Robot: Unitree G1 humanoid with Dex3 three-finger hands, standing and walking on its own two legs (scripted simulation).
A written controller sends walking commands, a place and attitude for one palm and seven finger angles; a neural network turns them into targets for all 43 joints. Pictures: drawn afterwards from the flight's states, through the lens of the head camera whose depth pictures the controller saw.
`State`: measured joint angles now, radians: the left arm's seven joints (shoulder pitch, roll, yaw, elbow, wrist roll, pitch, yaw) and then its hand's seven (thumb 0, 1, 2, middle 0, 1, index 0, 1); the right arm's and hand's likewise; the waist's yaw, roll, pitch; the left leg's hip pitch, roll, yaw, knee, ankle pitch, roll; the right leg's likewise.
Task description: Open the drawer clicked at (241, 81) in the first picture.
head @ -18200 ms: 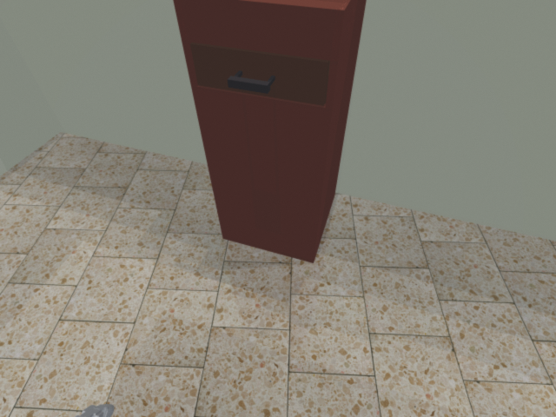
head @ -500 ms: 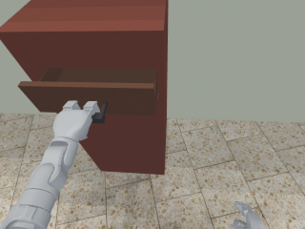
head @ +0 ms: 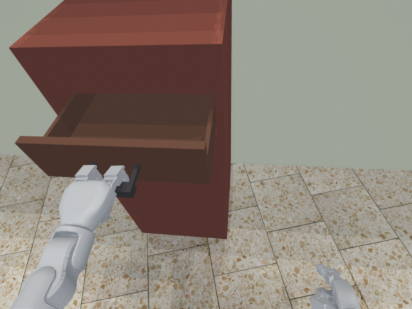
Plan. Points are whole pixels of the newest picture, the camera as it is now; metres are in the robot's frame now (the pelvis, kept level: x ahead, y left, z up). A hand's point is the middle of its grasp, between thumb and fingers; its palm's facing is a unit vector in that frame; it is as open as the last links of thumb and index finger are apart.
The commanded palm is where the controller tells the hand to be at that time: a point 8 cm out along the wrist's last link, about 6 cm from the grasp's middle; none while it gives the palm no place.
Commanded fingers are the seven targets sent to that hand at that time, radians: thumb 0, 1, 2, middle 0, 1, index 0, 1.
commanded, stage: pull the drawer open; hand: left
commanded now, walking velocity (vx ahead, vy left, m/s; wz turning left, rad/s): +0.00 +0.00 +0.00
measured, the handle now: (110, 178) +0.34 +0.23 +0.06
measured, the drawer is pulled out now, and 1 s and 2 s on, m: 0.16 0.26 0.30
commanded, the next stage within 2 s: open the thumb to release the handle in 1.64 s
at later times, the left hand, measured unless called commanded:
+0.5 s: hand (90, 244) +0.22 +0.23 +0.04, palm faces +0.02 -0.07 -1.00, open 5.8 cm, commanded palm +0.19 +0.25 +0.10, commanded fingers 0.00 0.90 0.90 -0.40 -1.35 -0.40 -1.35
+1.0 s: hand (83, 264) +0.18 +0.23 +0.04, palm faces -0.01 -0.07 -1.00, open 5.9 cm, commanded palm +0.14 +0.25 +0.10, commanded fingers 0.00 0.90 0.90 -0.40 -1.35 -0.40 -1.35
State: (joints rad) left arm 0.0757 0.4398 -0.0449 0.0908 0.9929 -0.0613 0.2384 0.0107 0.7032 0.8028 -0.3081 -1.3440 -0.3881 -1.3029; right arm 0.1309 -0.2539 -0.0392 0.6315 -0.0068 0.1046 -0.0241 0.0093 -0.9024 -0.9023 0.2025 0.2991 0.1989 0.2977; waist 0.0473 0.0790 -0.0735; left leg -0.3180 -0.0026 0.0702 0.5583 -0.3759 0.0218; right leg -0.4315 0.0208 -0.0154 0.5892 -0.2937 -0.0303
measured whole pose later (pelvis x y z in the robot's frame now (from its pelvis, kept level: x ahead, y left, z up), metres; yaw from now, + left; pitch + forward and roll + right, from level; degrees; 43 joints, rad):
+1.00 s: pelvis -0.01 +0.00 +0.00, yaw -1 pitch +6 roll +0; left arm 0.49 0.45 0.02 -0.21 0.97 -0.08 0.28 0.02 0.70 0.76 -0.31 -1.30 -0.39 -1.31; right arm 0.11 -0.25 -0.01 0.60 -0.02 0.09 -0.01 0.01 -0.90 -0.90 0.20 0.30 0.20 0.30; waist 0.06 0.07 -0.06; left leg -0.31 0.01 0.09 0.59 -0.38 0.01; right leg -0.42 0.04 0.00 0.62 -0.29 -0.04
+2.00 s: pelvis -0.03 -0.01 -0.01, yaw +0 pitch +5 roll +1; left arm 0.54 0.45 -0.01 -0.25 0.98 -0.07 0.35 0.01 0.45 0.71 -0.41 -1.28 -0.39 -1.30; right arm 0.12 -0.24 -0.01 0.60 -0.02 0.11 -0.02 0.01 -0.90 -0.90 0.20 0.30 0.20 0.30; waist 0.10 0.08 -0.07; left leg -0.36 0.00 0.06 0.70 -0.42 0.01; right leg -0.47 0.02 -0.03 0.72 -0.33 -0.04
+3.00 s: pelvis -0.04 -0.01 +0.00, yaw +2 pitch +0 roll +0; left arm 0.38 0.45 -0.03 -0.29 0.95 0.01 0.18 0.00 -0.49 0.30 -0.33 -1.20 -0.35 -1.22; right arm 0.11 -0.25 0.01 0.61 -0.02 0.10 -0.02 0.01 -0.90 -0.90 0.20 0.30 0.20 0.30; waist 0.12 0.11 -0.03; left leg -0.23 -0.01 0.04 0.55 -0.33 0.02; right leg -0.32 0.01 -0.04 0.56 -0.25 -0.03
